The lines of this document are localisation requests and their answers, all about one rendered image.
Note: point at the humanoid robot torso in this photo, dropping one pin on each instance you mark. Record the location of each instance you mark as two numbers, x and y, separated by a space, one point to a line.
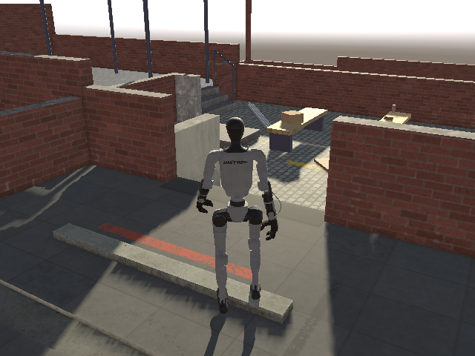
236 179

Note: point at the right robot forearm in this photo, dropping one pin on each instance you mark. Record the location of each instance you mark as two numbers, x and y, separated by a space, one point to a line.
269 203

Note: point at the left robot upper arm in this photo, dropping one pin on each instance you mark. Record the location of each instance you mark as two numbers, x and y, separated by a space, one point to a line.
211 159

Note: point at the left robot forearm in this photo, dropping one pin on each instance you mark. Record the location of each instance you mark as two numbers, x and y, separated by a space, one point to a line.
202 193

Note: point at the robot left hand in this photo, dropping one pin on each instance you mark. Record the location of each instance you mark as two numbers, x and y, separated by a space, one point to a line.
201 209

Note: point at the robot right hand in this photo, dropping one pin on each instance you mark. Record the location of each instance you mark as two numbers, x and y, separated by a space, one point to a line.
274 228

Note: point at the right robot upper arm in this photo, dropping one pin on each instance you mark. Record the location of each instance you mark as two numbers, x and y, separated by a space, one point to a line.
260 157

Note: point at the left robot thigh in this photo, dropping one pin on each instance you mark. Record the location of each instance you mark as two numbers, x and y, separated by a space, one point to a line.
219 222

